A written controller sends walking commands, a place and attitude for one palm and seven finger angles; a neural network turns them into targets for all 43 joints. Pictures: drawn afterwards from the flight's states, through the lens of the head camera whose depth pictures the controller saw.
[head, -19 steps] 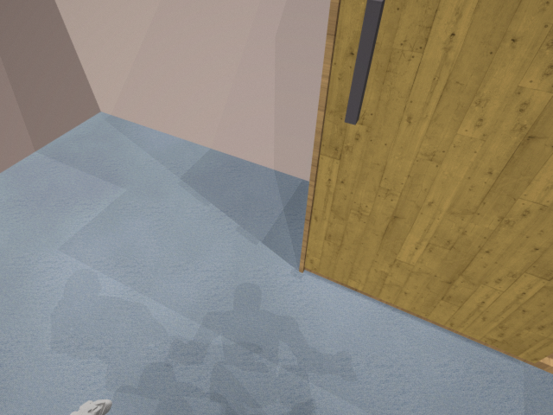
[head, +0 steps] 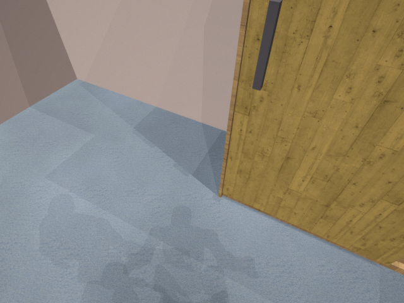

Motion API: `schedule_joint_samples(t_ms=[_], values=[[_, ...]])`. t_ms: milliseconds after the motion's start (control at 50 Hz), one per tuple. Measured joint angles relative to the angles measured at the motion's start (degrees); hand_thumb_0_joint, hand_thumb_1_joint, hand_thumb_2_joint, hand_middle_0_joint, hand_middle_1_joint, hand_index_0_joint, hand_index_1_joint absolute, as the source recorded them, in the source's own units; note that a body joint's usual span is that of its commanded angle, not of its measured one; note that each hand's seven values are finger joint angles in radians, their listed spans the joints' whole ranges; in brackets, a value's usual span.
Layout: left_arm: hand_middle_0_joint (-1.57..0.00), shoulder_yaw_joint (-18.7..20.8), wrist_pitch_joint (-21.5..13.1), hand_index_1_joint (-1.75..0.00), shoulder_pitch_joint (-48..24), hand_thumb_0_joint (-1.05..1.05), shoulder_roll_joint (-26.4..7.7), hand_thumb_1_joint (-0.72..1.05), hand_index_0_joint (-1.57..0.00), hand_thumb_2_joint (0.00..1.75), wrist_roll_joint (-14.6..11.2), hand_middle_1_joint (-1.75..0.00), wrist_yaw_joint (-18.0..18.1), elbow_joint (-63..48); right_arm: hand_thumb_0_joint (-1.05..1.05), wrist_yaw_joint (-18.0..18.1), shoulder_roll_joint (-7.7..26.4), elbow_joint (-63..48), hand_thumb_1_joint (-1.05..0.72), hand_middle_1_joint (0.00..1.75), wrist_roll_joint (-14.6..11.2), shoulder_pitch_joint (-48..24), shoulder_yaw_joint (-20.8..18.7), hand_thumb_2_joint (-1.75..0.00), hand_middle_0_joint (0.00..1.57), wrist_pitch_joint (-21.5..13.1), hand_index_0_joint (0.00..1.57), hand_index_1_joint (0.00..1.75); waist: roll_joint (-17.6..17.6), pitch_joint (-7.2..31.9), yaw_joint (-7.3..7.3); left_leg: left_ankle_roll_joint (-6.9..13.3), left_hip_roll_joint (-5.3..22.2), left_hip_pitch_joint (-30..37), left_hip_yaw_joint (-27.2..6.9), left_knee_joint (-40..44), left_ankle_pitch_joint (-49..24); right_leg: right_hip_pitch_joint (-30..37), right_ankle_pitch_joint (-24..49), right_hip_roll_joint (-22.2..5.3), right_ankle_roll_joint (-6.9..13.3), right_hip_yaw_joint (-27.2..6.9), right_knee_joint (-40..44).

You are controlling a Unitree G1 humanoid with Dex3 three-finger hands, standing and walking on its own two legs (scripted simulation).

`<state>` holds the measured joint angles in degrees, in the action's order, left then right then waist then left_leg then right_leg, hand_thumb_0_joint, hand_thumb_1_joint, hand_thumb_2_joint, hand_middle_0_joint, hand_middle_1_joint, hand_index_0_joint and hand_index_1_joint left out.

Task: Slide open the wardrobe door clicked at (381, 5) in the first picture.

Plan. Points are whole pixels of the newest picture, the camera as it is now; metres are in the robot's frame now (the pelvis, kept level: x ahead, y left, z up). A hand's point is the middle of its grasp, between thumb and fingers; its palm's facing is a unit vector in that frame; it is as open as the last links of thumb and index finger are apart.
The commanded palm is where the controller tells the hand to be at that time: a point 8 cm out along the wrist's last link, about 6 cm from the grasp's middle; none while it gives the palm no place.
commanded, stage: stand and wait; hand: left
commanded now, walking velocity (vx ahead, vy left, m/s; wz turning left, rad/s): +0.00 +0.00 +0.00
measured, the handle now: (267, 46) +0.78 -0.14 +0.16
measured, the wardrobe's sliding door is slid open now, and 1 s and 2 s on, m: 0.00 0.00 0.00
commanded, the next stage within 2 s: look at it before walking up in 0.44 s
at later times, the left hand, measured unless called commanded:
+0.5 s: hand out of the picture +0.07 +0.24 -0.15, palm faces -0.02 -0.94 -0.34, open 7.4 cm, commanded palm none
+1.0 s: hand out of the picture +0.07 +0.24 -0.15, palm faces -0.02 -0.94 -0.33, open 7.4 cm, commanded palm none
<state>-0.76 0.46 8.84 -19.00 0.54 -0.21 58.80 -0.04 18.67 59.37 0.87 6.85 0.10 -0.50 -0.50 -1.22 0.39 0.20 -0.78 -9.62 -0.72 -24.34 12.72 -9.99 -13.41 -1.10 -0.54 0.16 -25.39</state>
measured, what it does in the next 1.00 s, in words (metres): stands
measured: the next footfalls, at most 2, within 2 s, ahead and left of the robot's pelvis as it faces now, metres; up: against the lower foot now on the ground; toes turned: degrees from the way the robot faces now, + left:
none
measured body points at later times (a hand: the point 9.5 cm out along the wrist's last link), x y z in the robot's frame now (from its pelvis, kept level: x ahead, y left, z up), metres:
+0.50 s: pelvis -0.01 -0.01 +0.00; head -0.01 -0.01 +0.45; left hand +0.07 +0.29 -0.13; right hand +0.07 -0.30 -0.13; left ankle +0.01 +0.12 -0.74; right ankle +0.00 -0.12 -0.74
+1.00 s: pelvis +0.00 -0.01 +0.00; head +0.01 -0.01 +0.45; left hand +0.08 +0.29 -0.13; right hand +0.08 -0.31 -0.13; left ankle +0.01 +0.12 -0.74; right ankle +0.00 -0.12 -0.74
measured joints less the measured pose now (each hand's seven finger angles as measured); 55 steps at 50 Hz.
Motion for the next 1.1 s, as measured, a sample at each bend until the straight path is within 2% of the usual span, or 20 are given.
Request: schedule_joint_samples(t_ms=[440, 1100], values=[[-0.2, 0.4, -0.3, -0.3, -0.6, 0.0, -0.7, 0.9, -0.2, 0.9, -0.1, -0.3, 0.1, 3.1, 0.01, 0.1, 0.6, 4.2, -0.91, 0.3, -0.2, 1.3, -0.1, -0.9, 0.21, 0.0, 0.2, 0.3, 0.3, -0.3, -0.41, -0.5, 0.5, 0.9, -0.4, 2.4, -1.7, 1.0, 1.6, 0.5, 0.5, 0.4, 2.4], [-0.2, 0.5, -0.5, -0.3, -1.2, 0.0, -0.5, 0.9, -0.2, 0.9, -0.1, -0.3, 0.0, 3.4, 0.0, 0.2, 0.6, 4.2, -0.91, 0.3, -0.3, -0.2, 0.0, -0.9, 0.21, -0.2, 0.2, 0.3, 0.4, -1.1, -0.11, -1.0, 1.0, 1.9, -0.6, 4.1, -1.7, 2.0, 1.6, 1.0, 0.9, 0.6, 4.1]])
